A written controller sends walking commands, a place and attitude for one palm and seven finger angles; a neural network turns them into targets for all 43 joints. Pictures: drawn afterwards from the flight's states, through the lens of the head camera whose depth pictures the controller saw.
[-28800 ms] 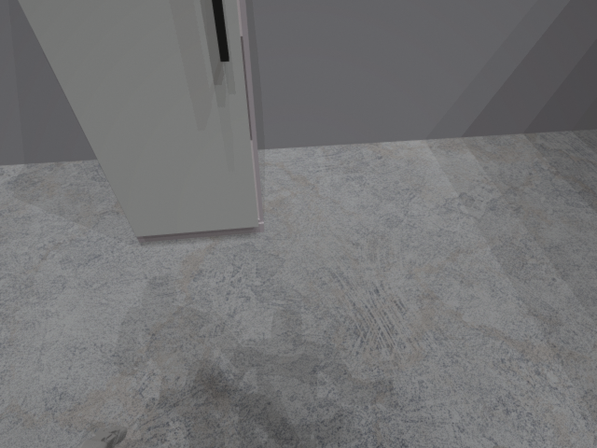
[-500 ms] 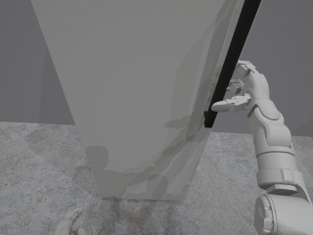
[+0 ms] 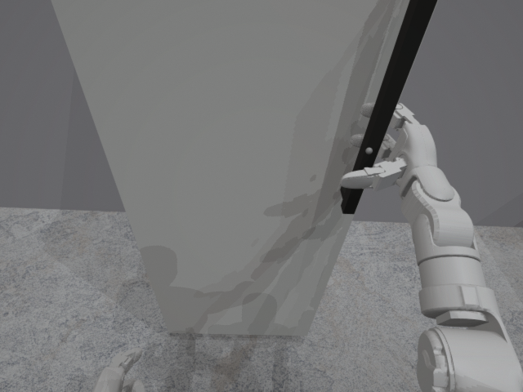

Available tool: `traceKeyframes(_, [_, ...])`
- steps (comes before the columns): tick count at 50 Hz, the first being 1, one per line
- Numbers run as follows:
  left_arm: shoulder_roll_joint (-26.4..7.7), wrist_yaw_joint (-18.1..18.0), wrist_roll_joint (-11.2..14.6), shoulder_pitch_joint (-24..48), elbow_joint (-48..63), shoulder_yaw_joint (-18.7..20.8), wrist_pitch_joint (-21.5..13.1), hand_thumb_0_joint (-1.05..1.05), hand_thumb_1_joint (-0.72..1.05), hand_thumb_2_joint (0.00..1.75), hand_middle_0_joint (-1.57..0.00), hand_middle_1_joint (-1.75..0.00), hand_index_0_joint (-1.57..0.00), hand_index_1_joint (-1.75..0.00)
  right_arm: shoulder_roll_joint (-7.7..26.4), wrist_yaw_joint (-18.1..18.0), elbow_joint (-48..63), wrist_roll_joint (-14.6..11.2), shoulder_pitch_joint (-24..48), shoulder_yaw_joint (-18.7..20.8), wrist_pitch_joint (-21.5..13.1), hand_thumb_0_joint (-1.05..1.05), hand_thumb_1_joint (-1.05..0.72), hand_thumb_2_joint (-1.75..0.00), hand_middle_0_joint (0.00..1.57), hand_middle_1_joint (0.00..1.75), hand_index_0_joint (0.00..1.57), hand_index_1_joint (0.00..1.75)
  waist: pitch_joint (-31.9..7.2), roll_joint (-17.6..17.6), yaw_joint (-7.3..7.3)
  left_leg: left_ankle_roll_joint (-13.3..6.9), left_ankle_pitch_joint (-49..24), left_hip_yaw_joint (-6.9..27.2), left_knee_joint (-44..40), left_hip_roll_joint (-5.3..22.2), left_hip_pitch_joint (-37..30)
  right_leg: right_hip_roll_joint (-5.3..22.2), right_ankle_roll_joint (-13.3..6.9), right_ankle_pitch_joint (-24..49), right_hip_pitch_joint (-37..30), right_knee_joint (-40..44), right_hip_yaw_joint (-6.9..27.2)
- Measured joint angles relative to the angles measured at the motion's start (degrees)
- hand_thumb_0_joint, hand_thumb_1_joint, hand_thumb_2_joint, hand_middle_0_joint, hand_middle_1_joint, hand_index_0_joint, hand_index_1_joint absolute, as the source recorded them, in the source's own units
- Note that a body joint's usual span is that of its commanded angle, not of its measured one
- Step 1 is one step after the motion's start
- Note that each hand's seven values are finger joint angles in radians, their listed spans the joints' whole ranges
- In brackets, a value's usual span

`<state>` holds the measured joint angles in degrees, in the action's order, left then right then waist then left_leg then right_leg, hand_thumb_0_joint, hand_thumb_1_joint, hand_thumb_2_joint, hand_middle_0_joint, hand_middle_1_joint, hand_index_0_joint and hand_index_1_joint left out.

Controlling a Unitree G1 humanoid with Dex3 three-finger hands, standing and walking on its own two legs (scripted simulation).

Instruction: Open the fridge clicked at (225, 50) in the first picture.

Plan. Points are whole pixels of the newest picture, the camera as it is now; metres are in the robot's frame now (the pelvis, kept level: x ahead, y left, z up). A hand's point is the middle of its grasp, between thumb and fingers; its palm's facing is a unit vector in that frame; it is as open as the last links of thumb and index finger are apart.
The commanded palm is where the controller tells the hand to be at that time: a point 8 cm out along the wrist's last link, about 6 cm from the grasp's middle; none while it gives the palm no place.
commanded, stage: slide the fingers in behind the handle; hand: right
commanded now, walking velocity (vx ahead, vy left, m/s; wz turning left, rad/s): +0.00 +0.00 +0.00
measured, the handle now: (377, 109) +0.47 -0.13 +0.25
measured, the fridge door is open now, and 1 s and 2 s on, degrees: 0 0 0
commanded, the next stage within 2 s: grip the handle and tug to test in 0.64 s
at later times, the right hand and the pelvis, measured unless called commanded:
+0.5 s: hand (364, 148) +0.41 -0.11 +0.21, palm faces -0.05 +1.00 +0.01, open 14.0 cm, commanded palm +0.39 -0.16 +0.21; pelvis +0.00 +0.00 +0.00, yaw +0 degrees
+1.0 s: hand (369, 152) +0.41 -0.12 +0.21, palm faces -0.05 +1.00 +0.01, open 12.4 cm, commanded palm +0.39 -0.17 +0.21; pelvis +0.00 -0.01 +0.00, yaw +0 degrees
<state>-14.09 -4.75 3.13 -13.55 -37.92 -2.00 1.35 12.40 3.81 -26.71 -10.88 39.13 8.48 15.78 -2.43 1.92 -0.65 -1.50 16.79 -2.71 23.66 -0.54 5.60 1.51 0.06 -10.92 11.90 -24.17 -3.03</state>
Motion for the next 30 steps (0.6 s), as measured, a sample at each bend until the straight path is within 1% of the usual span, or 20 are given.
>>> traceKeyframes(5, [-0.2, 0.0, 0.0, 0.0, -0.3, 0.2, -0.2, 0.01, 0.91, 0.90, -0.20, -0.30, -0.20, -0.30, -0.4, -0.7, -0.2, 0.3, 0.8, -1.1, -0.1, -0.01, 0.50, -0.30, 0.30, 1.20, 0.30, 1.20, 0.5, 0.1, -0.05, -0.1, -0.1, -0.2, 0.1, -0.1, 0.2, 0.1, 0.1, 0.1, 0.3, -0.2, 0.2])
traceKeyframes(10, [-0.1, 0.0, -0.2, 0.0, -0.7, 0.3, -0.3, 0.01, 0.91, 0.90, -0.20, -0.30, -0.20, -0.30, -0.6, -1.3, -1.0, 0.2, 1.6, -0.7, -0.4, -0.01, 0.50, -0.30, 0.30, 1.20, 0.29, 1.20, 0.5, 0.2, -0.15, -0.1, -0.2, -0.2, 0.0, 0.0, 0.5, 0.0, 0.1, 0.3, 0.5, 0.1, 0.2])
traceKeyframes(17, [0.2, 0.2, -0.3, -0.4, -0.7, 0.2, -0.2, 0.01, 0.91, 0.90, -0.20, -0.30, -0.20, -0.30, -0.4, -0.9, -1.8, 0.1, 1.3, -0.1, -1.0, -0.01, 0.50, -0.30, 0.30, 1.20, 0.30, 1.20, 0.1, 0.0, -0.22, -0.1, -0.2, 0.0, -0.2, -0.1, 0.3, 0.1, 0.1, 0.2, 0.2, 0.3, 0.0])
traceKeyframes(23, [0.1, 0.4, -0.3, -0.4, -0.3, 0.5, -0.4, 0.01, 0.91, 0.90, -0.20, -0.30, -0.20, -0.30, -0.7, -0.9, 0.5, 0.3, -0.1, -0.5, -1.3, -0.01, 0.50, -0.30, 0.30, 1.20, 0.29, 1.20, 0.1, 0.1, -0.06, 0.0, -0.1, 0.2, -0.3, -0.1, 0.1, 0.1, 0.0, 0.0, 0.0, 0.2, -0.2])
traceKeyframes(30, [0.1, 0.2, -0.1, 0.3, -0.4, 0.3, 0.0, 0.01, 0.91, 0.90, -0.20, -0.30, -0.20, -0.30, -0.9, -1.0, -0.1, 0.3, 0.5, -1.0, 0.1, -0.01, 0.50, -0.30, 0.30, 1.20, 0.29, 1.20, 0.1, 0.0, 0.10, 0.1, 0.0, 0.1, -0.2, 0.1, -0.1, -0.1, -0.1, -0.1, -0.1, 0.0, -0.1])
